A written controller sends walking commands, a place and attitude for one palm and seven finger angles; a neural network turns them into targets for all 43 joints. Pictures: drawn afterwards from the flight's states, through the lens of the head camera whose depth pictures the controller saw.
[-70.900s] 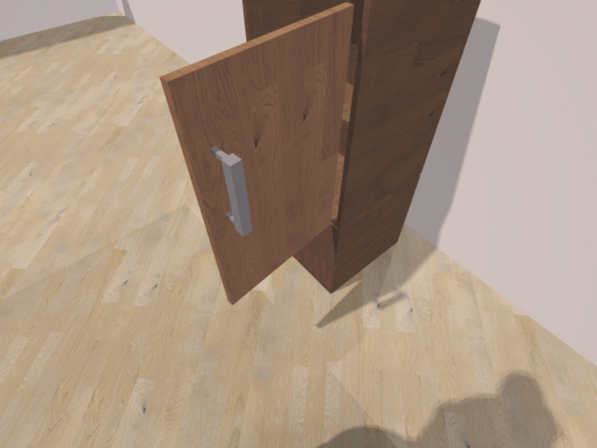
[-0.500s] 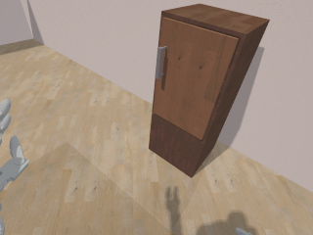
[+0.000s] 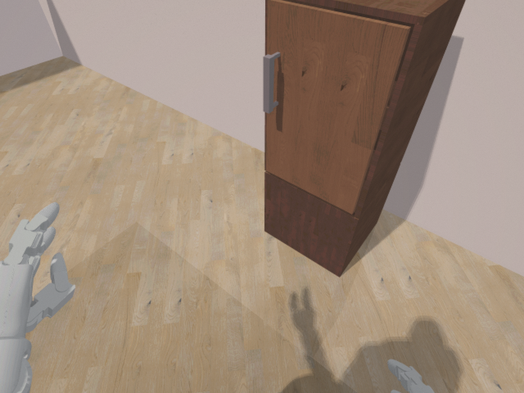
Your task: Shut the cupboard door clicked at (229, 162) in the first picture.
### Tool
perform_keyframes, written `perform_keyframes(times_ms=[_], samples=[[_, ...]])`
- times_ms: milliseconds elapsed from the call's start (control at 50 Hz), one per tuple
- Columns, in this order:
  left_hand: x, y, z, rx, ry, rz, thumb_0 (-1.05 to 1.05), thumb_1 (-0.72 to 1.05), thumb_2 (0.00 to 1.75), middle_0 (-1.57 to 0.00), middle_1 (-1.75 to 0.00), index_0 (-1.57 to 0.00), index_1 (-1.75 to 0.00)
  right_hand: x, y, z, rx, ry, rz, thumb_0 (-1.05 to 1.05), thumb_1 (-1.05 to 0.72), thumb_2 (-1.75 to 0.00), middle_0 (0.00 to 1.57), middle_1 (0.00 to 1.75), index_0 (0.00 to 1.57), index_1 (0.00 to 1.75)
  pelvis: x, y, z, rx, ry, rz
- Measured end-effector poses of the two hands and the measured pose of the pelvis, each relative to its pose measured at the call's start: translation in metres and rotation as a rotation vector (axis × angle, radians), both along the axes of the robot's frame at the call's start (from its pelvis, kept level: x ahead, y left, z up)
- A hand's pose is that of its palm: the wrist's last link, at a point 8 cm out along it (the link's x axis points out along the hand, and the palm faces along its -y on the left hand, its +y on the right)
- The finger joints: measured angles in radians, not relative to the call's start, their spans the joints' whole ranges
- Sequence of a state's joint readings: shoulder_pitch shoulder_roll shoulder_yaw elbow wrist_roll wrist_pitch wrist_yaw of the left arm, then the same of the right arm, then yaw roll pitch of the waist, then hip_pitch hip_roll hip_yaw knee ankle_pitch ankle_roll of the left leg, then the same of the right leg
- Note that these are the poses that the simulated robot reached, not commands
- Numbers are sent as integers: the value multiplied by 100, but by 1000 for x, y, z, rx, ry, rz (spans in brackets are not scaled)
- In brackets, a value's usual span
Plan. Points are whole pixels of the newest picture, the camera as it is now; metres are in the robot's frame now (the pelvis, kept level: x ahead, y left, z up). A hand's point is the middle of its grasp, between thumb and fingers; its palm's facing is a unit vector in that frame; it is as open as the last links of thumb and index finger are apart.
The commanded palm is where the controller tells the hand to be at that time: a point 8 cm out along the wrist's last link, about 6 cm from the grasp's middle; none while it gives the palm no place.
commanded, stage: let the arm hang, fingers relaxed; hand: left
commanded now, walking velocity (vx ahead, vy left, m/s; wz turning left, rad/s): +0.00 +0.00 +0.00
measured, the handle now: (272, 83) +0.94 +0.03 +0.04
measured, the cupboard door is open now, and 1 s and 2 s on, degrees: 0 0 0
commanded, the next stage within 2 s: look to check the result in 1.04 s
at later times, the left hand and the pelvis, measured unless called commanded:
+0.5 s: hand out of the picture +0.00 +0.18 -0.16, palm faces +0.02 -0.98 -0.22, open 7.2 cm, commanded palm none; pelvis +0.00 -0.01 +0.01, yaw +0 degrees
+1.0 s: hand out of the picture -0.04 +0.13 -0.17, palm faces +0.05 -0.99 -0.10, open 7.4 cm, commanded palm none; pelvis +0.00 +0.00 +0.01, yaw -1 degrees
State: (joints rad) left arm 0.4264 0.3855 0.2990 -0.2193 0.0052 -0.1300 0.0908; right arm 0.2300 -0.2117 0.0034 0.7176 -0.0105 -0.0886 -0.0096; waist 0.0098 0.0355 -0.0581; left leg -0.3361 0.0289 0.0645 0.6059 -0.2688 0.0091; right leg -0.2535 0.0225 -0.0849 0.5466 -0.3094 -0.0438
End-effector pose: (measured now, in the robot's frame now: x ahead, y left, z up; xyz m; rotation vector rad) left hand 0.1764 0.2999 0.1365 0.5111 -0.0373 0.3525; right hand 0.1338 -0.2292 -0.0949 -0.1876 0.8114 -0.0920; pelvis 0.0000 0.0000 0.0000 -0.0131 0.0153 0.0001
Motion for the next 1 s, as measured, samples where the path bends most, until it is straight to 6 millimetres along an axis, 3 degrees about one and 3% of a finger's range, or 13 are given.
perform_keyframes(times_ms=[60, 140, 180, 220, 380, 540, 720, 880, 1000], samples=[[8, -12, -96, -171, 358, 21, 0, 90, 90, -20, -30, -20, -30, 0, -14, -15, -12, 60, -5, 1, -91, -90, 20, 30, 20, 30, 0, 2, -5, 5, -2, 10], [-30, -57, -212, -373, 819, 12, 0, 90, 90, -19, -30, -19, -30, -20, -27, -18, -46, 154, -37, 1, -91, -90, 20, 30, 20, 30, 0, -1, -6, 22, -24, 14], [-62, -84, -249, -460, 1002, 3, 1, 91, 90, -20, -30, -19, -29, -37, -31, -17, -65, 218, -57, 1, -91, -90, 20, 30, 20, 30, 0, -4, -4, 25, -31, 10], [-89, -101, -269, -559, 1086, 50, -2, 94, 89, -20, -30, -20, -30, -58, -32, -16, -82, 298, -71, 1, -91, -90, 20, 30, 20, 29, 0, -7, 0, 19, -32, 13], [-141, -78, -274, -534, 1239, 167, -6, 99, 89, -21, -30, -20, -30, -131, -17, -26, -44, 558, -116, 1, -91, -90, 20, 30, 20, 29, 2, -11, 10, 5, -34, 13], [-194, -69, -266, -502, 1398, 256, -1, 93, 89, -20, -30, -20, -30, -167, 14, -40, 52, 648, -148, 0, -91, -90, 20, 30, 20, 29, 4, -6, 13, 9, -50, -6], [-220, -90, -269, -556, 1450, 262, 0, 91, 89, -20, -30, -20, -30, -175, 35, -44, 95, 666, -150, 0, -91, -90, 20, 30, 20, 29, 4, -2, 13, 13, -53, -12], [-221, -112, -276, -616, 1442, 220, 0, 91, 89, -20, -30, -20, -30, -168, 35, -42, 80, 629, -157, 0, -91, -90, 20, 30, 20, 29, 3, 0, 13, 13, -57, -13], [-219, -115, -278, -628, 1435, 206, 0, 91, 89, -20, -30, -20, -30, -166, 34, -40, 68, 614, -162, 0, -91, -90, 20, 30, 20, 29, 2, 1, 13, 13, -56, -14]])
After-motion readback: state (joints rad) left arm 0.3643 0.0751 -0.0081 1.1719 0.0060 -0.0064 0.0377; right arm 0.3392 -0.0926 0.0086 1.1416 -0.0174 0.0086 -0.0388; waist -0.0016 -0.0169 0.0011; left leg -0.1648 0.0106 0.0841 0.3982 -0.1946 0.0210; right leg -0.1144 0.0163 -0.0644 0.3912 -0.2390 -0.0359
